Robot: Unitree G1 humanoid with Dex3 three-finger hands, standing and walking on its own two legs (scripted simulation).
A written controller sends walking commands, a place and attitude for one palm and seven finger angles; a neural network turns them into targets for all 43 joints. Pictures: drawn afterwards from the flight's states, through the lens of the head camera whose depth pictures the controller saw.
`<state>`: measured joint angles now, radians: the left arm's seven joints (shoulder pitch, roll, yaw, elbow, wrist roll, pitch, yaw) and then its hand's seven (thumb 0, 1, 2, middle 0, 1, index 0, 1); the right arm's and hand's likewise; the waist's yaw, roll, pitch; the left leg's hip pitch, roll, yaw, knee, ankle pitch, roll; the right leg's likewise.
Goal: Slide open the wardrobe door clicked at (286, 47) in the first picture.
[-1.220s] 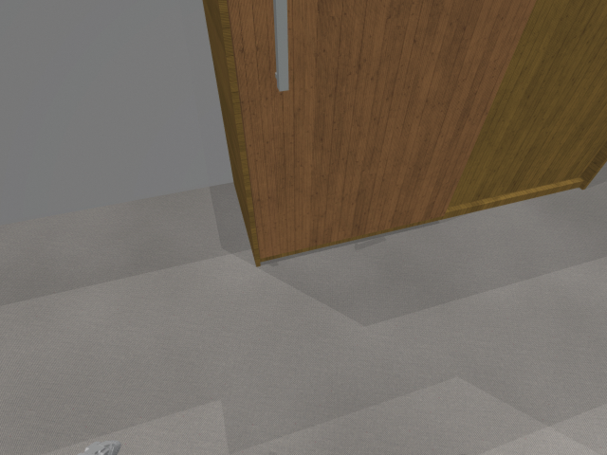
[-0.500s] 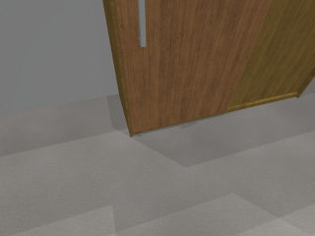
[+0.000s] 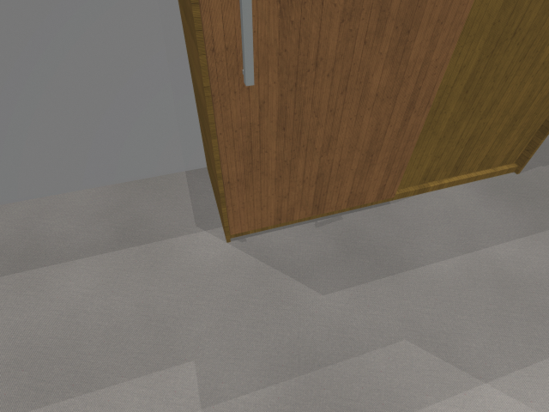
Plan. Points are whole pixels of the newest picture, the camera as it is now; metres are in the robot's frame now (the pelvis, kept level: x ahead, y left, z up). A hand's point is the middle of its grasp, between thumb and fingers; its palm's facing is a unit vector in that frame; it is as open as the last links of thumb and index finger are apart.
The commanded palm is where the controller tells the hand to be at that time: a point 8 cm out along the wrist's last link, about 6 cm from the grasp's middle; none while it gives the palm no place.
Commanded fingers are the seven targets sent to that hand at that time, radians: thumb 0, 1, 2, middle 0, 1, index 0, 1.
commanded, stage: look at it before walking up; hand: left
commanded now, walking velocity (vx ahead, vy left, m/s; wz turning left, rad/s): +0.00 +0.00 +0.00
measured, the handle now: (244, 20) +0.96 +0.14 +0.18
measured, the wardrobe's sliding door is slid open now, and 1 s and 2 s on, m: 0.00 0.00 0.00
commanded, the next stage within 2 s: walk to a spot facing it in 0.22 s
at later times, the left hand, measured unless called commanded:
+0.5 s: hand out of the picture +0.07 +0.24 -0.16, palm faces -0.05 -0.94 -0.33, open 7.4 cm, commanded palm none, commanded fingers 0.00 0.90 0.90 -0.20 -0.30 -0.20 -0.30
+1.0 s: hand out of the picture +0.06 +0.16 -0.16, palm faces -0.22 -0.95 -0.22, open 7.4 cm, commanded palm none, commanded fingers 0.00 0.90 0.90 -0.20 -0.30 -0.20 -0.30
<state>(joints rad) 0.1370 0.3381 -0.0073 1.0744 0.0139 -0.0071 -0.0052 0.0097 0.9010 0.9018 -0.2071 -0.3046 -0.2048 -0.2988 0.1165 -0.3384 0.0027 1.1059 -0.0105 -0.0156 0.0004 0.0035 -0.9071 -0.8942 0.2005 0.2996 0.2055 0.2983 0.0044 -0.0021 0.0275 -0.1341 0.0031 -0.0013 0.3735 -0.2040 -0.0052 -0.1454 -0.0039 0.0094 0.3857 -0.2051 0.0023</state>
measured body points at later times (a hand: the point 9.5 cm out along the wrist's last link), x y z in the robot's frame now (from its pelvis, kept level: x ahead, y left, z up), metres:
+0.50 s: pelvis +0.00 +0.00 +0.00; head +0.01 +0.00 +0.45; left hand +0.07 +0.29 -0.14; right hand +0.08 -0.29 -0.14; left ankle +0.00 +0.12 -0.75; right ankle +0.00 -0.12 -0.75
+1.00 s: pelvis -0.01 -0.02 +0.00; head +0.01 -0.04 +0.45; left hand +0.07 +0.21 -0.14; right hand +0.00 -0.30 -0.15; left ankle +0.00 +0.14 -0.68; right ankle -0.01 -0.11 -0.75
